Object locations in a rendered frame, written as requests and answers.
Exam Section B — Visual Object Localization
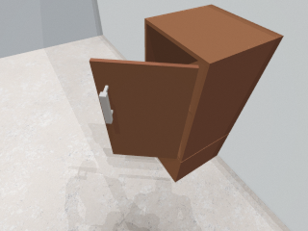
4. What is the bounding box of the handle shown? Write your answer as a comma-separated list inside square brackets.
[99, 85, 114, 124]

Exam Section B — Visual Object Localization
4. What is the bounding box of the cupboard door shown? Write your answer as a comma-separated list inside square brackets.
[89, 58, 199, 159]

